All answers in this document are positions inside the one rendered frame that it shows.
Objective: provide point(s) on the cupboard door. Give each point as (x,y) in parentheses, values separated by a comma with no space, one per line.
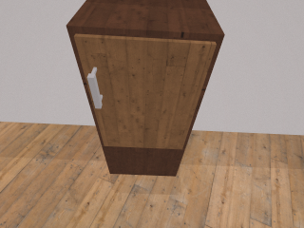
(150,87)

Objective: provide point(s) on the handle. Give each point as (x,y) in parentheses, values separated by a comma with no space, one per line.
(94,89)

